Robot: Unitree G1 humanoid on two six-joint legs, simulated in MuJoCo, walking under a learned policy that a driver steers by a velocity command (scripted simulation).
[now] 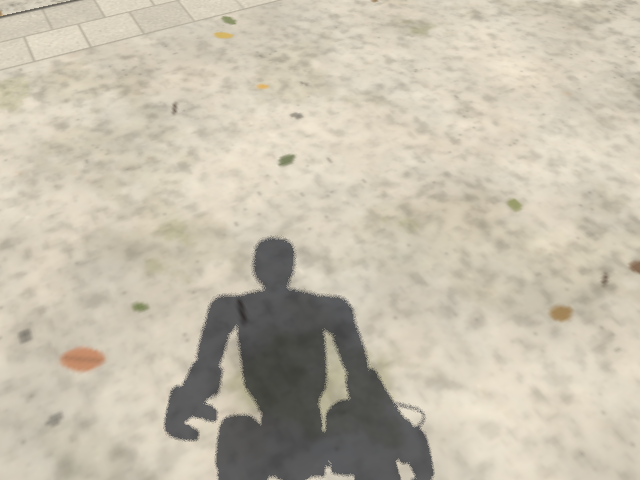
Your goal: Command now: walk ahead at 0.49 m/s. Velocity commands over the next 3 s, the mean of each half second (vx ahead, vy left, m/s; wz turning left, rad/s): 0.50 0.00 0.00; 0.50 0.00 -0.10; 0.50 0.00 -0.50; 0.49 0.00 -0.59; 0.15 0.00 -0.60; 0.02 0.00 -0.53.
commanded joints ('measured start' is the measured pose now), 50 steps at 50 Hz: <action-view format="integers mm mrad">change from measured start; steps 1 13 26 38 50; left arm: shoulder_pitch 33 -187 96 258 160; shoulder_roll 42 78 107 137 72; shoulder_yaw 12 16 33 42 47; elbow -42 -130 -2 90 26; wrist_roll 12 -9 19 -3 -22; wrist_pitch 6 -27 -30 8 18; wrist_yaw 6 -48 -41 -5 2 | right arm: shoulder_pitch -39 89 -60 -424 -149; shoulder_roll -133 -189 -91 -73 -81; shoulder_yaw -22 -40 -29 -17 -38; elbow -56 -6 -102 -226 -121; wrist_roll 2 26 14 26 -7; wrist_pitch -16 32 31 8 -16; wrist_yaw -20 -39 -41 2 -10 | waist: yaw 46 7 13 102 31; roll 77 118 -14 -21 145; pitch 53 47 3 99 -39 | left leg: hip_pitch -93 191 -521 -555 25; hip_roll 284 348 241 182 370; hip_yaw -217 -187 -120 -76 -251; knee -203 -12 759 264 -107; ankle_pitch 65 193 -10 156 -29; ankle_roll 172 86 -61 -40 79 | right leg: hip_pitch -30 124 504 722 51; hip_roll -43 67 -93 -132 -19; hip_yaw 3 -69 93 17 57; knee -145 -636 -998 -966 76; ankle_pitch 152 117 318 281 -73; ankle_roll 28 -26 -192 -147 -20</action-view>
